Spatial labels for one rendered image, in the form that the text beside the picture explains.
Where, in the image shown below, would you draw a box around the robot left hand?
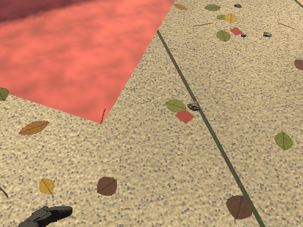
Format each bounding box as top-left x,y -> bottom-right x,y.
15,205 -> 73,227

